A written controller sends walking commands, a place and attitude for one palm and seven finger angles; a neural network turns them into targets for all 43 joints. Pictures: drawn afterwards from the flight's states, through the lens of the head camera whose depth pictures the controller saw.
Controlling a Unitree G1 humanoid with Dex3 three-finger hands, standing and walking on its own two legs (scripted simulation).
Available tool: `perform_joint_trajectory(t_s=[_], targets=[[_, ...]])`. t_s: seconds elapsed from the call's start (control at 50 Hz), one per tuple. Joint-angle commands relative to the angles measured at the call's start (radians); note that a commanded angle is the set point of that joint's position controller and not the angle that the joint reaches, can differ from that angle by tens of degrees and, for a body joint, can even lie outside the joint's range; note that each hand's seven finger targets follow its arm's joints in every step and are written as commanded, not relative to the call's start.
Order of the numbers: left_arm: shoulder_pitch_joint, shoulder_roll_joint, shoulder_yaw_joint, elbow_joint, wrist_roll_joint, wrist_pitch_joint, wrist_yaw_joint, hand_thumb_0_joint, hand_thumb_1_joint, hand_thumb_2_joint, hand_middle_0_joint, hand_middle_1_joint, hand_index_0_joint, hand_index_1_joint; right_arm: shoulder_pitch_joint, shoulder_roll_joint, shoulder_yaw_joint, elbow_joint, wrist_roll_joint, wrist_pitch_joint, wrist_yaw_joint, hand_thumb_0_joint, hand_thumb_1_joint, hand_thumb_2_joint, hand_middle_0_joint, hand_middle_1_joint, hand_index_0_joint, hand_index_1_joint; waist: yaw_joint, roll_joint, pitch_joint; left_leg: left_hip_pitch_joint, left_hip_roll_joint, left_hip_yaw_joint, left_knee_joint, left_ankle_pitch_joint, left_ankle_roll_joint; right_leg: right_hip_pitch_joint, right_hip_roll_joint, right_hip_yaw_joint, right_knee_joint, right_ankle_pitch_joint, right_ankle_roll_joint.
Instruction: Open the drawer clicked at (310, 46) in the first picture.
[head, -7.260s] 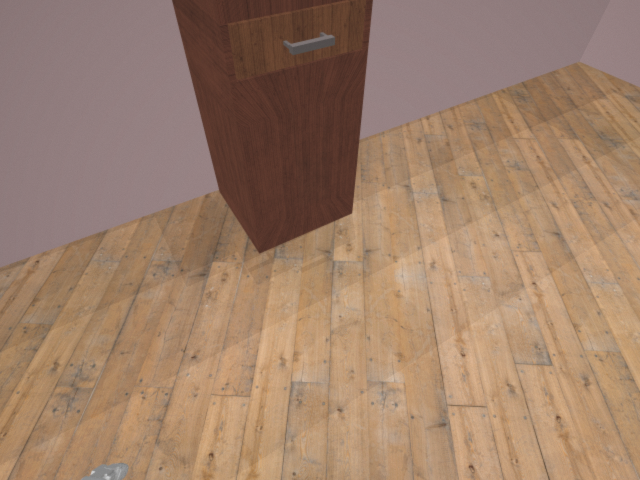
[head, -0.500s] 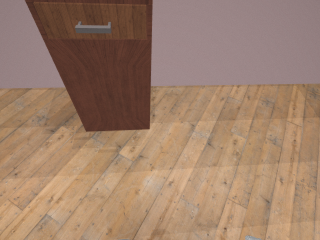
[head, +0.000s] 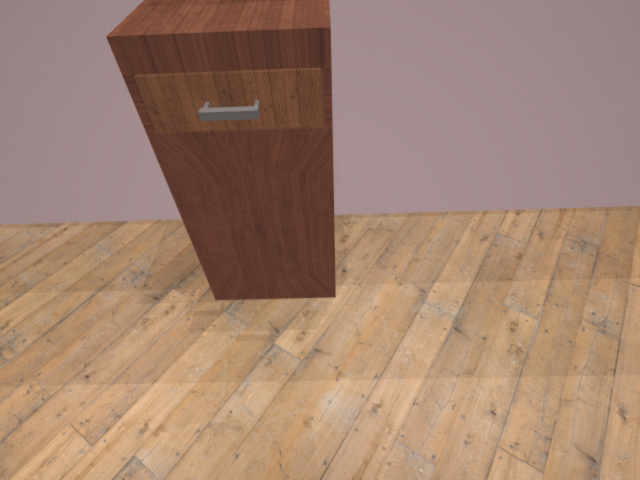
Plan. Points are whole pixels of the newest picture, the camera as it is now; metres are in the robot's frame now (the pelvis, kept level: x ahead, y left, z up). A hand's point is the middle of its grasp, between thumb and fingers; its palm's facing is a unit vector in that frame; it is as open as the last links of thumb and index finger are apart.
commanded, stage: take the last steps up to it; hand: left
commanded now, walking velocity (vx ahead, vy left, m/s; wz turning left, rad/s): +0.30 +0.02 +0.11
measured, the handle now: (230, 109) +0.86 +0.24 +0.04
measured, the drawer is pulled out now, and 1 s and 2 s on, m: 0.00 0.00 0.00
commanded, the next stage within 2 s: come to a stop and stand still in 0.94 s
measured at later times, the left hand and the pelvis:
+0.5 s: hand out of the picture -0.02 +0.20 -0.17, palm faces +0.18 -0.97 -0.13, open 7.4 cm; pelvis +0.11 +0.07 -0.01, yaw +3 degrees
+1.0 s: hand (220, 330) +0.40 +0.22 -0.16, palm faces -0.01 -0.97 -0.23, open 7.4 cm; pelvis +0.28 +0.03 -0.01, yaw +1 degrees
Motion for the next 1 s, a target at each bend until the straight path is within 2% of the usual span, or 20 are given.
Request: perform_joint_trajectory(t_s=[0.0, 0.04, 0.08, 0.2, 0.32, 0.38, 0.4, 0.42, 0.46, 0.5, 0.52, 0.56, 0.64, 0.82, 0.86, 0.9, 0.92, 0.94, 0.96, 0.98], targets=[[0.181, 0.193, 0.044, 0.005, -0.003, -0.038, 0.016, 0.000, 0.900, 0.900, -0.200, -0.300, -0.200, -0.300, -0.107, -0.104, -0.039, -0.108, -0.012, -0.028, 0.015, 0.000, -0.900, -0.900, 0.200, 0.300, 0.200, 0.300, 0.073, -0.236, 0.167, -0.421, 0.079, -0.047, 0.389, -0.023, -0.007, 0.036, -0.386, 0.497, -0.471, -0.432, -0.140], [0.130, 0.132, 0.026, 0.001, -0.005, -0.049, 0.013, 0.000, 0.900, 0.900, -0.200, -0.300, -0.200, -0.300, -0.022, -0.069, -0.040, -0.050, -0.015, -0.023, 0.025, 0.000, -0.900, -0.900, 0.200, 0.300, 0.200, 0.300, 0.019, -0.158, 0.154, -0.369, 0.100, -0.011, 0.423, 0.114, -0.028, 0.024, -0.291, 0.268, -0.428, -0.221, -0.088], [0.164, 0.100, 0.019, 0.018, -0.009, -0.060, 0.013, 0.000, 0.900, 0.900, -0.200, -0.300, -0.200, -0.300, 0.009, -0.044, -0.038, -0.029, -0.014, -0.018, 0.024, 0.000, -0.900, -0.900, 0.200, 0.300, 0.200, 0.300, 0.017, -0.178, 0.140, -0.349, 0.108, 0.014, 0.430, 0.194, -0.046, 0.021, -0.250, 0.157, -0.422, -0.071, -0.070], [0.271, 0.095, 0.016, 0.092, -0.003, -0.080, 0.017, 0.000, 0.900, 0.900, -0.200, -0.300, -0.200, -0.300, -0.073, -0.028, -0.034, -0.052, -0.009, -0.026, 0.032, 0.000, -0.900, -0.900, 0.200, 0.300, 0.200, 0.300, 0.043, -0.177, 0.139, -0.402, 0.150, 0.052, 0.305, 0.239, -0.059, 0.103, -0.272, 0.122, -0.418, 0.059, -0.112], [0.324, 0.117, 0.025, 0.150, 0.005, -0.068, 0.017, 0.000, 0.900, 0.900, -0.200, -0.300, -0.200, -0.300, -0.173, 0.007, -0.014, -0.079, -0.001, -0.059, 0.038, 0.000, -0.900, -0.900, 0.200, 0.300, 0.200, 0.300, 0.078, -0.217, 0.109, -0.216, 0.116, 0.138, 0.019, 0.136, -0.026, 0.115, -0.280, 0.083, -0.310, 0.217, -0.116], [0.290, 0.110, 0.030, 0.155, -0.004, -0.055, 0.016, 0.000, 0.900, 0.900, -0.200, -0.300, -0.200, -0.300, 0.030, -0.032, -0.021, -0.009, -0.007, -0.082, 0.019, 0.000, -0.900, -0.900, 0.200, 0.300, 0.200, 0.300, -0.021, -0.127, 0.017, 0.142, 0.065, 0.183, -0.176, 0.202, -0.011, 0.014, -0.206, 0.001, -0.055, 0.288, -0.071], [0.314, 0.064, 0.024, 0.150, -0.009, -0.053, 0.011, 0.000, 0.900, 0.900, -0.200, -0.300, -0.200, -0.300, 0.175, -0.120, -0.040, 0.032, -0.013, -0.092, 0.004, 0.000, -0.900, -0.900, 0.200, 0.300, 0.200, 0.300, -0.071, 0.051, -0.091, 0.370, 0.208, 0.013, -0.229, 0.195, 0.025, -0.109, -0.136, -0.052, 0.194, 0.184, -0.032], [0.318, 0.011, 0.013, 0.121, -0.016, -0.051, 0.004, 0.000, 0.900, 0.900, -0.200, -0.300, -0.200, -0.300, 0.286, -0.230, -0.065, 0.056, -0.012, -0.090, -0.009, 0.000, -0.900, -0.900, 0.200, 0.300, 0.200, 0.300, -0.090, 0.275, -0.154, 0.497, 0.441, -0.319, -0.317, 0.222, 0.104, -0.329, -0.028, -0.085, 0.467, -0.250, 0.010], [0.193, 0.027, 0.016, 0.089, -0.009, -0.043, 0.008, 0.000, 0.900, 0.900, -0.200, -0.300, -0.200, -0.300, 0.216, -0.194, -0.058, 0.048, -0.008, -0.080, -0.023, 0.000, -0.900, -0.900, 0.200, 0.300, 0.200, 0.300, -0.089, 0.181, -0.074, 0.337, 0.487, -0.365, -0.439, -0.005, 0.154, -0.436, -0.071, 0.035, 0.695, -0.228, -0.014], [0.129, 0.026, 0.026, 0.093, 0.000, -0.039, -0.010, 0.000, 0.900, 0.900, -0.200, -0.300, -0.200, -0.300, 0.101, -0.089, -0.032, 0.019, -0.009, -0.089, -0.022, 0.000, -0.900, -0.900, 0.200, 0.300, 0.200, 0.300, -0.041, 0.040, 0.088, 0.120, 0.421, -0.225, -0.481, 0.044, 0.136, -0.418, -0.128, 0.057, 0.690, -0.081, -0.011], [0.150, 0.016, 0.027, 0.103, 0.004, -0.034, -0.015, 0.000, 0.900, 0.900, -0.200, -0.300, -0.200, -0.300, 0.080, -0.050, -0.027, 0.017, -0.009, -0.098, -0.024, 0.000, -0.900, -0.900, 0.200, 0.300, 0.200, 0.300, -0.014, 0.006, 0.090, 0.062, 0.398, -0.166, -0.491, 0.083, 0.122, -0.368, -0.138, 0.056, 0.651, -0.048, -0.004], [0.208, -0.009, 0.028, 0.109, 0.008, -0.016, -0.018, 0.000, 0.900, 0.900, -0.200, -0.300, -0.200, -0.300, 0.050, -0.041, -0.022, 0.004, -0.007, -0.108, -0.025, 0.000, -0.900, -0.900, 0.200, 0.300, 0.200, 0.300, 0.024, 0.049, 0.067, 0.036, 0.343, -0.053, -0.501, 0.147, 0.109, -0.325, -0.128, 0.043, 0.602, 0.017, 0.009], [0.133, 0.017, 0.036, 0.064, 0.006, -0.003, -0.024, 0.000, 0.900, 0.900, -0.200, -0.300, -0.200, -0.300, 0.069, -0.056, -0.022, 0.001, -0.002, -0.114, -0.026, 0.000, -0.900, -0.900, 0.200, 0.300, 0.200, 0.300, 0.030, 0.030, 0.083, 0.110, 0.347, -0.017, -0.520, 0.253, 0.138, -0.414, -0.140, 0.052, 0.508, 0.104, 0.031], [-0.113, 0.039, 0.029, -0.037, -0.002, -0.012, -0.028, 0.000, 0.900, 0.900, -0.200, -0.300, -0.200, -0.300, 0.162, -0.084, -0.035, 0.041, -0.018, -0.093, -0.021, 0.000, -0.900, -0.900, 0.200, 0.300, 0.200, 0.300, -0.029, 0.034, 0.120, 0.191, 0.347, 0.049, -0.414, 0.488, 0.121, -0.319, -0.084, -0.027, 0.138, 0.091, 0.017], [-0.079, 0.044, 0.031, -0.027, -0.002, -0.019, -0.028, 0.000, 0.900, 0.900, -0.200, -0.300, -0.200, -0.300, 0.147, -0.092, -0.036, 0.044, -0.018, -0.087, -0.023, 0.000, -0.900, -0.900, 0.200, 0.300, 0.200, 0.300, -0.008, 0.050, 0.098, 0.184, 0.335, 0.069, -0.343, 0.522, 0.103, -0.217, -0.052, -0.056, 0.072, 0.100, 0.001], [0.092, 0.093, 0.043, 0.034, 0.001, -0.038, -0.023, 0.000, 0.900, 0.900, -0.200, -0.300, -0.200, -0.300, 0.148, -0.080, -0.028, 0.054, -0.007, -0.085, -0.020, 0.000, -0.900, -0.900, 0.200, 0.300, 0.200, 0.300, 0.070, -0.023, -0.003, 0.119, 0.268, 0.130, -0.109, 0.589, 0.050, 0.075, -0.021, -0.068, -0.051, 0.188, -0.021], [0.213, 0.173, 0.061, 0.070, 0.007, -0.053, -0.013, 0.000, 0.900, 0.900, -0.200, -0.300, -0.200, -0.300, 0.165, -0.040, -0.021, 0.049, 0.003, -0.089, -0.011, 0.000, -0.900, -0.900, 0.200, 0.300, 0.200, 0.300, 0.117, -0.178, -0.100, -0.074, 0.194, 0.188, 0.132, 0.390, 0.008, 0.313, -0.187, 0.121, -0.076, 0.279, -0.076], [0.311, 0.264, 0.079, 0.094, -0.004, -0.056, -0.007, 0.000, 0.900, 0.900, -0.200, -0.300, -0.200, -0.300, 0.167, -0.001, -0.009, 0.017, 0.012, -0.088, -0.011, 0.000, -0.900, -0.900, 0.200, 0.300, 0.200, 0.300, 0.125, -0.347, -0.176, -0.242, 0.066, 0.193, 0.419, -0.183, -0.027, 0.424, -0.413, 0.417, -0.166, 0.488, -0.196], [0.279, 0.267, 0.074, 0.089, -0.016, -0.056, -0.001, 0.000, 0.900, 0.900, -0.200, -0.300, -0.200, -0.300, 0.134, -0.033, -0.013, 0.017, 0.014, -0.075, -0.017, 0.000, -0.900, -0.900, 0.200, 0.300, 0.200, 0.300, 0.129, -0.279, -0.201, -0.241, 0.093, 0.062, 0.550, -0.226, -0.014, 0.323, -0.429, 0.444, -0.230, 0.377, -0.238], [0.182, 0.230, 0.067, 0.065, -0.014, -0.048, 0.003, 0.000, 0.900, 0.900, -0.200, -0.300, -0.200, -0.300, 0.093, -0.020, -0.021, 0.009, 0.010, -0.071, -0.016, 0.000, -0.900, -0.900, 0.200, 0.300, 0.200, 0.300, 0.102, -0.239, -0.112, -0.288, 0.121, 0.039, 0.617, -0.158, -0.012, 0.218, -0.406, 0.424, -0.273, 0.195, -0.241]])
